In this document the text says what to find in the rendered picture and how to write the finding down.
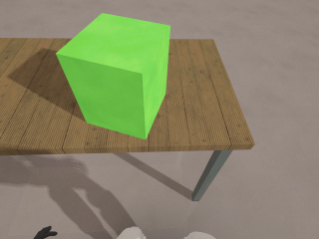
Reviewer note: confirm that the carton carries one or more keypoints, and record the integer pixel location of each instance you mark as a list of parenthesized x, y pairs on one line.
[(117, 70)]

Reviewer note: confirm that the table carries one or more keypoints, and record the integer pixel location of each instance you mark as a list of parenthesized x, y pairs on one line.
[(39, 113)]

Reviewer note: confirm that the robot left hand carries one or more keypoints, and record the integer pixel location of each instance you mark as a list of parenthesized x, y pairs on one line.
[(45, 232)]

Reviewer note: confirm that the robot left thigh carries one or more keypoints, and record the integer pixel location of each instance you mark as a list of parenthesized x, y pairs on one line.
[(132, 233)]

